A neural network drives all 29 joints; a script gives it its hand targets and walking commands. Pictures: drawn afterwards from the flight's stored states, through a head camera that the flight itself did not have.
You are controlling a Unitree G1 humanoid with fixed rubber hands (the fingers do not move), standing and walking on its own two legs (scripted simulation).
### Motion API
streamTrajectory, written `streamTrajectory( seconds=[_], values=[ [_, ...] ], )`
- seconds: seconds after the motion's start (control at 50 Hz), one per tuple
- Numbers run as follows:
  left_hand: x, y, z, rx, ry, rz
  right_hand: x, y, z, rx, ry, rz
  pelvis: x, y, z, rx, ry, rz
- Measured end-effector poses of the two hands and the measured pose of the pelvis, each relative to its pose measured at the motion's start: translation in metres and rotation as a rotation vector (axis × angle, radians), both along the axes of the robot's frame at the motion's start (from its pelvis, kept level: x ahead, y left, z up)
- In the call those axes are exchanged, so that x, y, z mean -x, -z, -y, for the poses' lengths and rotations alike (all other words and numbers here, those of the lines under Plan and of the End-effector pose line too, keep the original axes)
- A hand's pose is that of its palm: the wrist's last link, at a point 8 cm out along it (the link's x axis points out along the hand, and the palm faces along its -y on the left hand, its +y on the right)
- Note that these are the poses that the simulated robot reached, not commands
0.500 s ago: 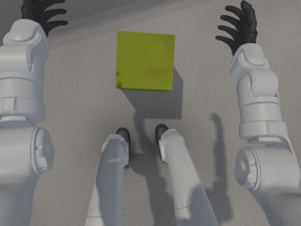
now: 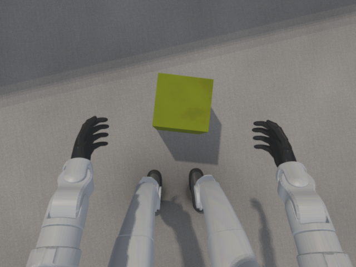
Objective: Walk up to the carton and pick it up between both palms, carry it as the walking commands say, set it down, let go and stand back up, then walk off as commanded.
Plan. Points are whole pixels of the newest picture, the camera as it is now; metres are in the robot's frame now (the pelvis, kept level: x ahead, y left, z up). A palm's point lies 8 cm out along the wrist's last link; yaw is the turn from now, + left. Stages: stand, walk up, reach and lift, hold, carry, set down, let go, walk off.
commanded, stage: let go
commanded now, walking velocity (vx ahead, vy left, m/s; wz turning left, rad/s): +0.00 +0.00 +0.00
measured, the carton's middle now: (181, 107) +0.48 -0.04 -0.59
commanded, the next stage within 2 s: stand in 0.84 s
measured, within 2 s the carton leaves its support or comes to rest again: neither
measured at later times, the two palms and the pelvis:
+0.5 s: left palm (42, 215) +0.23 +0.22 -0.03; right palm (319, 210) +0.22 -0.23 -0.02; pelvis +0.06 +0.00 +0.05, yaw -2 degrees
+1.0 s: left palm (29, 193) +0.27 +0.24 -0.03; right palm (329, 184) +0.26 -0.25 -0.02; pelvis +0.12 +0.00 +0.05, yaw -2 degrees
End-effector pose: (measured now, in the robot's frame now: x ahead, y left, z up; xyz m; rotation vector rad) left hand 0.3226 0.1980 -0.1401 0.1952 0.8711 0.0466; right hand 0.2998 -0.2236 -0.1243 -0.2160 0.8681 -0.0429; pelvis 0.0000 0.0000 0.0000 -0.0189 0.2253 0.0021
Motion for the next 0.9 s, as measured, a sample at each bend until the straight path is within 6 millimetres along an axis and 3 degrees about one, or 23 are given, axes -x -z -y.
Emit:
streamTrajectory(
  seconds=[0.1, 0.18, 0.32, 0.4, 0.5, 0.6, 0.7, 0.9],
  values=[
    [0.004, -0.056, 0.002, -0.002, 0.009, 0.108, 0.014, -0.059, 0.011, -0.004, 0.041, 0.104, -0.012, -0.009, 0.004, -0.013, 0.017, 0.022],
    [0.014, -0.082, -0.007, -0.016, 0.005, 0.113, 0.033, -0.088, 0.020, 0.005, 0.088, 0.113, -0.027, -0.022, 0.007, -0.024, 0.019, 0.058],
    [0.055, -0.097, -0.017, 0.010, 0.005, 0.065, 0.079, -0.092, 0.011, -0.023, 0.064, 0.024, -0.045, -0.039, 0.007, -0.023, 0.011, 0.192],
    [0.080, -0.098, -0.019, 0.012, 0.021, 0.004, 0.090, -0.092, 0.003, -0.048, 0.061, 0.007, -0.053, -0.046, 0.004, -0.019, 0.015, 0.245],
    [0.092, -0.109, -0.024, -0.010, 0.033, 0.001, 0.083, -0.102, 0.004, -0.038, 0.060, 0.058, -0.061, -0.051, 0.000, -0.016, 0.029, 0.276],
    [0.089, -0.119, -0.032, -0.009, 0.000, 0.028, 0.070, -0.107, 0.008, -0.019, 0.041, 0.055, -0.073, -0.054, -0.001, -0.018, 0.030, 0.285],
    [0.085, -0.116, -0.035, 0.012, -0.023, 0.008, 0.058, -0.108, 0.013, -0.006, 0.041, 0.036, -0.088, -0.054, 0.001, -0.018, 0.024, 0.288],
    [0.058, -0.115, -0.027, 0.038, -0.045, 0.074, 0.040, -0.107, 0.011, 0.016, 0.049, 0.011, -0.109, -0.051, 0.004, -0.013, 0.041, 0.269]
  ],
)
